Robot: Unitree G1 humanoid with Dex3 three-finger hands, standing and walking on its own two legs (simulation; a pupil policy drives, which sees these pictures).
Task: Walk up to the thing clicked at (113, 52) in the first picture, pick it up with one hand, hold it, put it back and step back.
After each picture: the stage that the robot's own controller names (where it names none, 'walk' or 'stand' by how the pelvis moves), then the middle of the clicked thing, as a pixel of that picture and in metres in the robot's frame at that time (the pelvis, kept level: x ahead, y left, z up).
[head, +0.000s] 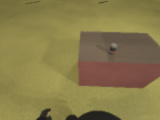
stand; (112, 49) +0.79 -0.23 -0.09
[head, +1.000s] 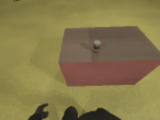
rise first; (96, 46) +0.71 -0.03 -0.06
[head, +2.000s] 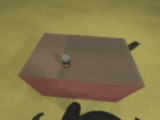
walk; (66, 61) +0.47 +0.26 -0.07
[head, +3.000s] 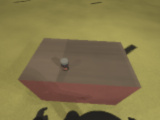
stand; (64, 64) +0.49 +0.25 -0.08
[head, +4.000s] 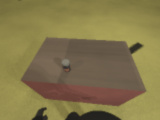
stand; (66, 65) +0.47 +0.22 -0.09
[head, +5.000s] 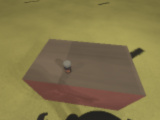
stand; (67, 67) +0.47 +0.22 -0.09
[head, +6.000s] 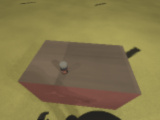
stand; (64, 68) +0.47 +0.25 -0.10
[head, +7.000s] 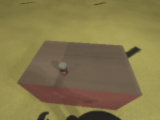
stand; (63, 68) +0.45 +0.26 -0.10
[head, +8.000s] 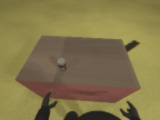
rise first; (62, 64) +0.46 +0.27 -0.09
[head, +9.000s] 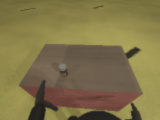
rise first; (63, 70) +0.45 +0.27 -0.09
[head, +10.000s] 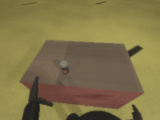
go down; (64, 67) +0.46 +0.27 -0.09
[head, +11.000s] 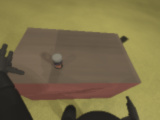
go down; (57, 61) +0.45 +0.24 -0.03
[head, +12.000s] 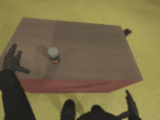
close in; (54, 56) +0.45 +0.25 -0.01
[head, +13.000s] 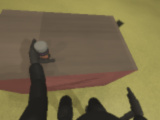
close; (43, 51) +0.47 +0.27 +0.02
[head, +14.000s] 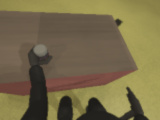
lift; (43, 54) +0.45 +0.26 +0.02
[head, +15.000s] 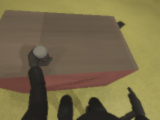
lift; (43, 55) +0.43 +0.27 +0.03
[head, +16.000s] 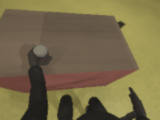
lift; (43, 54) +0.44 +0.27 +0.03
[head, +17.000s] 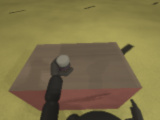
hold; (64, 65) +0.33 +0.16 +0.15
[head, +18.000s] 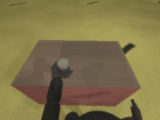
hold; (64, 68) +0.34 +0.18 +0.10
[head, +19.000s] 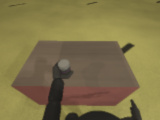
hold; (65, 69) +0.34 +0.17 +0.09
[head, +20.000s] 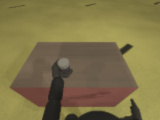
crouch; (64, 67) +0.34 +0.17 +0.10
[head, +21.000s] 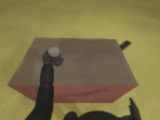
crouch; (55, 56) +0.41 +0.24 +0.10
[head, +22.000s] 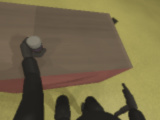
lower; (36, 47) +0.49 +0.28 +0.02
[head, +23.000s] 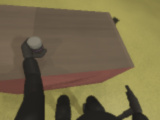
lower; (37, 47) +0.49 +0.28 +0.03
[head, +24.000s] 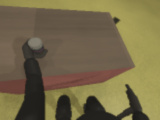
lower; (38, 48) +0.48 +0.28 +0.03
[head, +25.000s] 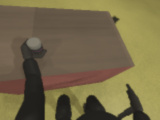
lower; (37, 48) +0.48 +0.28 +0.03
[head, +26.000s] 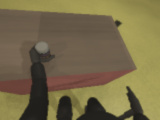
open; (44, 52) +0.46 +0.25 +0.02
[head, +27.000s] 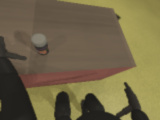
sink last; (41, 45) +0.47 +0.26 +0.03
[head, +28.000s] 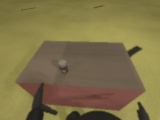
sink last; (63, 66) +0.46 +0.26 -0.04
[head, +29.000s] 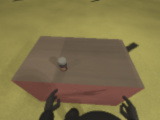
stand; (62, 64) +0.46 +0.25 -0.04
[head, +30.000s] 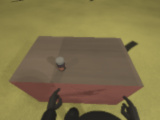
stand; (60, 64) +0.45 +0.26 -0.03
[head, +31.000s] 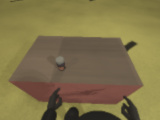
stand; (60, 63) +0.46 +0.26 -0.03
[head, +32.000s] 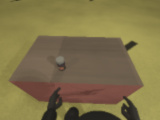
stand; (61, 63) +0.46 +0.26 -0.03
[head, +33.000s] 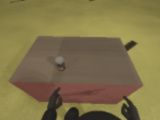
stand; (60, 64) +0.46 +0.26 -0.03
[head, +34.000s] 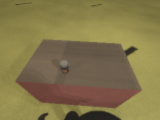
stand; (64, 66) +0.46 +0.25 -0.07
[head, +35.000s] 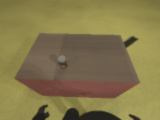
walk; (62, 62) +0.48 +0.25 -0.08
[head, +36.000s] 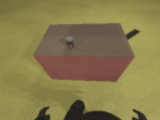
walk; (70, 42) +0.74 +0.28 -0.07
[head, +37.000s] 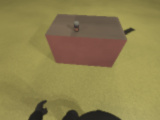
stand; (76, 26) +1.07 +0.26 -0.07
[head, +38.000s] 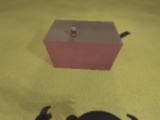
stand; (73, 32) +1.04 +0.27 -0.09
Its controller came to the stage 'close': yes
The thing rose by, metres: 0.21
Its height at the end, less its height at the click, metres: +0.00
